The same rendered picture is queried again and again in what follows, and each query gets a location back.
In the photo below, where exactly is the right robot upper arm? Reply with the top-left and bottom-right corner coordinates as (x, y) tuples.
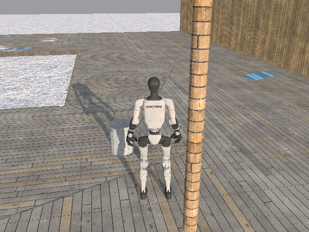
(164, 98), (176, 125)

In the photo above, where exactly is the right robot hand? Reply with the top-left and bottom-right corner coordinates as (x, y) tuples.
(170, 133), (182, 143)

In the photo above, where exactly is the robot left foot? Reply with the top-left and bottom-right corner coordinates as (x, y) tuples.
(140, 187), (148, 200)

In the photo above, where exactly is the left robot forearm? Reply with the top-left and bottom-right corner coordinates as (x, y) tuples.
(127, 118), (137, 137)

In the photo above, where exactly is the robot right thigh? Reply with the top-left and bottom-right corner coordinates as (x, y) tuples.
(161, 135), (171, 168)

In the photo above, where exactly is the left robot hand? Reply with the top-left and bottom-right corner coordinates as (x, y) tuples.
(126, 135), (137, 146)

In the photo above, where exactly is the right robot forearm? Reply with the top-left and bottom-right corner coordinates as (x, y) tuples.
(171, 118), (181, 135)

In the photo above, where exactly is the left robot upper arm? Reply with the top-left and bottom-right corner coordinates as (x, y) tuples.
(132, 98), (144, 125)

